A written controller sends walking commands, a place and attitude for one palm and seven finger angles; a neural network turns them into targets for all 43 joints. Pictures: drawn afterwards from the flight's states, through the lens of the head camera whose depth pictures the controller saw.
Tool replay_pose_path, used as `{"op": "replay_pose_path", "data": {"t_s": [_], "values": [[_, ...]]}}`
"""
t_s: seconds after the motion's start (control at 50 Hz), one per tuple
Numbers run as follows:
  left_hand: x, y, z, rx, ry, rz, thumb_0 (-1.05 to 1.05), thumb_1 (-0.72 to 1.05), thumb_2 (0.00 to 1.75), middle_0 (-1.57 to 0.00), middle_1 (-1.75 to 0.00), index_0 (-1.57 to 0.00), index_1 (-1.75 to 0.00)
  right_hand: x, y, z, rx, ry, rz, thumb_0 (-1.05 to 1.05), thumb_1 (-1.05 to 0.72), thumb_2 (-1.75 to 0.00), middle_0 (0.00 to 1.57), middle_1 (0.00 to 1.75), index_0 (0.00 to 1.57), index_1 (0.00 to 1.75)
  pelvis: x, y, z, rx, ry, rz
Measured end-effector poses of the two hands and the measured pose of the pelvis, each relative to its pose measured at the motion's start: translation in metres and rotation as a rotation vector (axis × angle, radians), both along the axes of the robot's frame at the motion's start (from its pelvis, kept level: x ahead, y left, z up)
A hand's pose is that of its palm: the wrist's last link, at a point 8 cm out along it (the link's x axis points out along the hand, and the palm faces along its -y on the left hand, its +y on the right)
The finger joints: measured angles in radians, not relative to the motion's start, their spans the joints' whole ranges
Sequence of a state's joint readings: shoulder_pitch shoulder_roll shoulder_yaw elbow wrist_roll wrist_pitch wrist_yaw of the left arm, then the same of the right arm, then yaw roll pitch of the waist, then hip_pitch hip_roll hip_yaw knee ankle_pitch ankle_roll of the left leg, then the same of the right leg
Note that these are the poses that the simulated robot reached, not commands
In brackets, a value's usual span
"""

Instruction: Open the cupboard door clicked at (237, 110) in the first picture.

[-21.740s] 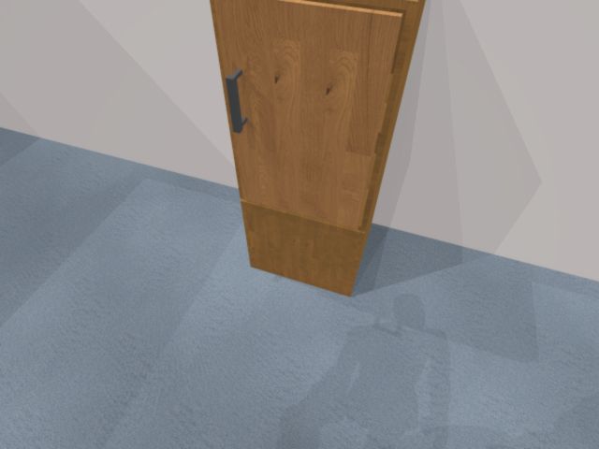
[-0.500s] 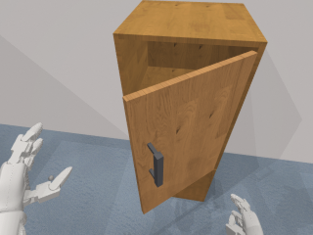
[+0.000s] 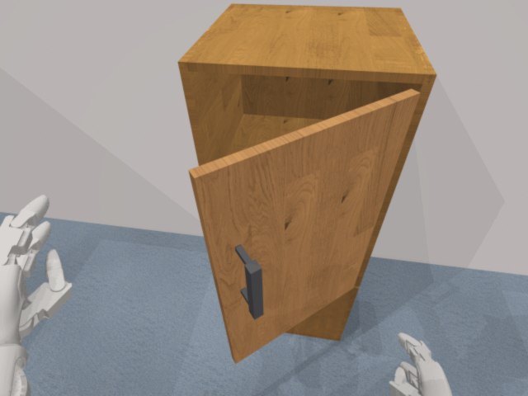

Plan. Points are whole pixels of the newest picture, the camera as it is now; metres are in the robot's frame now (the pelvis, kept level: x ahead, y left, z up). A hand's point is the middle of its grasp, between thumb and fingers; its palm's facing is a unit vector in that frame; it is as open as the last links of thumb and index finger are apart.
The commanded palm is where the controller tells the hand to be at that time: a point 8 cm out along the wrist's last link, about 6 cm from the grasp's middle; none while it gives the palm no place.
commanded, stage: draw the hand back to the body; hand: left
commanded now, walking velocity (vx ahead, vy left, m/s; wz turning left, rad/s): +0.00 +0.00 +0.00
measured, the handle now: (249, 283) +0.29 +0.07 +0.02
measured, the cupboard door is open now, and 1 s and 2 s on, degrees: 41 41 41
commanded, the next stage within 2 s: step back with the hand held close in 0.04 s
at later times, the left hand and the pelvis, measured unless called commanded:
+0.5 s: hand (48, 301) +0.17 +0.27 +0.15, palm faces +0.35 -0.81 -0.48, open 7.4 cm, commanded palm +0.11 +0.31 +0.18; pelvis -0.04 +0.01 +0.00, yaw -1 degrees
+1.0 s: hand out of the picture +0.05 +0.30 +0.16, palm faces +0.49 -0.76 -0.42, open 7.4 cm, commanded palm +0.00 +0.34 +0.18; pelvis -0.13 +0.04 -0.02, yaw +3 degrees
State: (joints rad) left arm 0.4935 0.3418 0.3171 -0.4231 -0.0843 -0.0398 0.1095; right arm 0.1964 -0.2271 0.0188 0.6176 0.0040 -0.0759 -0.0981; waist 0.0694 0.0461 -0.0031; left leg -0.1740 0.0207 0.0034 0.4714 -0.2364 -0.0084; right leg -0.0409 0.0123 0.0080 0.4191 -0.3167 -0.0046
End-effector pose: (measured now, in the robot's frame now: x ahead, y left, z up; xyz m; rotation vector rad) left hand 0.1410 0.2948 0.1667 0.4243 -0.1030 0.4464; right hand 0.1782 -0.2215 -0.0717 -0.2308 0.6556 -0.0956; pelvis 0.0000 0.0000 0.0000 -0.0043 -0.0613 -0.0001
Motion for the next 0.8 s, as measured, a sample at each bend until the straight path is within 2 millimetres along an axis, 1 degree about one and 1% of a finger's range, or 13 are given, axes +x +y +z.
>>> {"op": "replay_pose_path", "data": {"t_s": [0.18,0.26,0.34,0.44,0.52,0.64,0.72,0.8], "values": [[-0.003,-0.001,0.002,0.004,-0.012,0.011,0.01,0.89,0.9,-0.21,-0.3,-0.21,-0.3,-0.003,-0.002,-0.001,0.007,0.002,0.001,0.01,-0.9,-0.89,0.2,0.3,0.2,0.3,-0.003,-0.004,0.001,0.001,-0.008,0.001],[-0.002,0.005,0.01,0.055,-0.032,0.002,0.01,0.89,0.9,-0.21,-0.3,-0.21,-0.3,-0.006,-0.004,0.0,0.002,0.02,-0.003,0.01,-0.9,-0.89,0.2,0.3,0.2,0.3,-0.007,-0.003,0.001,-0.013,0.008,0.006],[-0.002,0.008,0.009,0.082,-0.008,-0.026,0.01,0.89,0.9,-0.21,-0.3,-0.21,-0.3,-0.013,-0.008,0.002,-0.005,0.037,-0.042,0.01,-0.9,-0.89,0.2,0.3,0.2,0.3,-0.014,0.002,0.001,-0.015,0.022,-0.004],[-0.007,0.008,0.005,0.098,0.027,-0.079,0.01,0.89,0.9,-0.21,-0.3,-0.21,-0.3,-0.031,-0.011,0.006,-0.02,0.051,-0.09,0.01,-0.9,-0.89,0.2,0.3,0.2,0.3,-0.027,0.01,0.002,-0.015,0.034,-0.02],[-0.017,0.013,0.008,0.12,0.016,-0.105,0.01,0.89,0.9,-0.21,-0.3,-0.22,-0.3,-0.05,-0.008,0.007,-0.032,0.061,-0.11,0.01,-0.91,-0.89,0.2,0.3,0.2,0.3,-0.041,0.016,0.001,-0.017,0.037,-0.024],[-0.042,0.025,0.011,0.144,-0.025,-0.107,0.01,0.89,0.9,-0.21,-0.3,-0.22,-0.3,-0.081,0.001,0.005,-0.037,0.067,-0.113,0.01,-0.91,-0.89,0.2,0.3,0.2,0.3,-0.065,0.025,-0.002,-0.029,0.035,-0.022],[-0.06,0.032,0.009,0.161,-0.051,-0.092,0.01,0.89,0.9,-0.21,-0.3,-0.22,-0.3,-0.1,0.01,0.0,-0.039,0.067,-0.1,0.01,-0.9,-0.89,0.2,0.3,0.2,0.3,-0.081,0.03,-0.006,-0.036,0.034,-0.013],[-0.081,0.037,0.008,0.183,-0.071,-0.061,0.01,0.89,0.9,-0.21,-0.3,-0.22,-0.3,-0.117,0.017,-0.008,-0.032,0.07,-0.07,0.01,-0.9,-0.89,0.2,0.3,0.2,0.3,-0.097,0.03,-0.011,-0.04,0.031,0.019]]}}
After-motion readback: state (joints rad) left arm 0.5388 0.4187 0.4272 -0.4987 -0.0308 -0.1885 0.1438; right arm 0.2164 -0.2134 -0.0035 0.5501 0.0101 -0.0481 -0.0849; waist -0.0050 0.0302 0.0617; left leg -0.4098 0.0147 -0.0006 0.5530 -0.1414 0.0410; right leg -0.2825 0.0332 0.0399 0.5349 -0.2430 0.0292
